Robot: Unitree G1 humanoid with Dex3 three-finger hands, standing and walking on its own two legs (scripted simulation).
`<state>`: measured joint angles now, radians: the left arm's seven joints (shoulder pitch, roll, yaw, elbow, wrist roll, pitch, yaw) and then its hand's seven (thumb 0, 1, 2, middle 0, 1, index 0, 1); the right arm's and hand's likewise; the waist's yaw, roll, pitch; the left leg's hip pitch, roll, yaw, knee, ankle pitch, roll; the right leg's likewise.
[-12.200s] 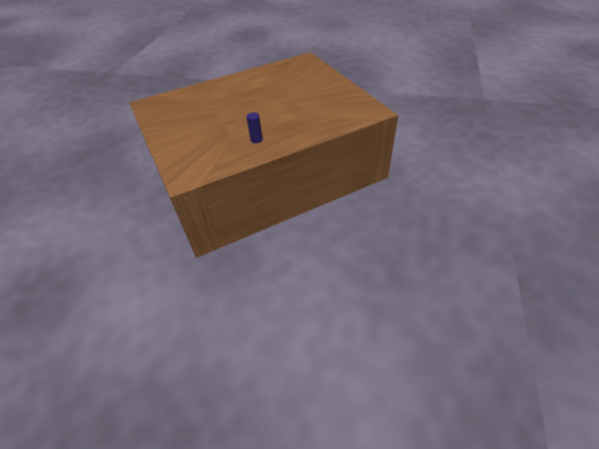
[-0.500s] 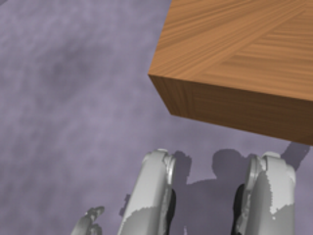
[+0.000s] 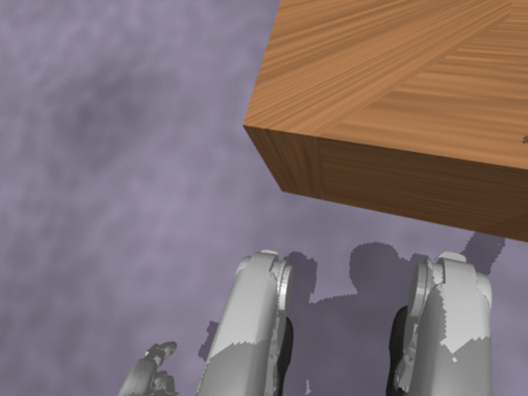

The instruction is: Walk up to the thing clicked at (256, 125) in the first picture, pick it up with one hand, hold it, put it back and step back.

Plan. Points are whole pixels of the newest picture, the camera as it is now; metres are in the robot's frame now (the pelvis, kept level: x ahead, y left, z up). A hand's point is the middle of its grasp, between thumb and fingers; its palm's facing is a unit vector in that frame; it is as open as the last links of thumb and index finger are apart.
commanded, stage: close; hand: right
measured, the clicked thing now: out of the picture +0.56 -0.36 +0.02
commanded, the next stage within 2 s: settle in 0.52 s
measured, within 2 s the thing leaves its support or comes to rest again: leaves its support in 1.00 s
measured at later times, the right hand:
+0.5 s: hand out of the picture +0.50 -0.36 +0.03, palm faces +0.40 +0.92 -0.01, open 10.4 cm
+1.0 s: hand out of the picture +0.50 -0.35 +0.04, palm faces +0.37 +0.93 -0.04, open 8.9 cm
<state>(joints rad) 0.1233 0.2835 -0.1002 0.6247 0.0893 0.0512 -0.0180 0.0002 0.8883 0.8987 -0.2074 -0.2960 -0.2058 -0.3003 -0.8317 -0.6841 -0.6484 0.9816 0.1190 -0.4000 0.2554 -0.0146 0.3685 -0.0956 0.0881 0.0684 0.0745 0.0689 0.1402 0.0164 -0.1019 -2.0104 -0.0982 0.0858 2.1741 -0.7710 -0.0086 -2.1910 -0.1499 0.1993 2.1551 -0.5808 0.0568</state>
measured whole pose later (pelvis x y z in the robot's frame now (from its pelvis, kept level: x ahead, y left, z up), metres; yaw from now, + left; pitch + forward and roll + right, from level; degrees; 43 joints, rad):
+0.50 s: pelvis +0.00 +0.00 +0.00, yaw +0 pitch +34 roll +7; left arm 0.15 0.28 -0.10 0.63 0.09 0.06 -0.02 0.00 0.92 0.88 -0.20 -0.30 -0.21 -0.30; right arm -0.89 -0.72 -0.63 1.00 0.10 -0.39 0.20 -0.01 0.17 -0.42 0.73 0.57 0.80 0.61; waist 0.16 0.01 -0.10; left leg -2.00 -0.09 0.08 2.16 -0.77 -0.02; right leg -2.19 -0.14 0.20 2.14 -0.58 0.05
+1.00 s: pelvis +0.00 -0.01 +0.02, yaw -1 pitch +34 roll +8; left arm 0.14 0.27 -0.09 0.60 0.06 0.07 -0.02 0.00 0.92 0.88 -0.21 -0.30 -0.22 -0.30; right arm -0.83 -0.67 -0.62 0.91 0.08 -0.32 0.20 -0.07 0.45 -0.89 0.85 1.22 1.00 1.29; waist 0.15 0.01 -0.11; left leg -1.94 -0.09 0.08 2.10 -0.77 -0.02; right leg -2.13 -0.14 0.19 2.09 -0.59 0.05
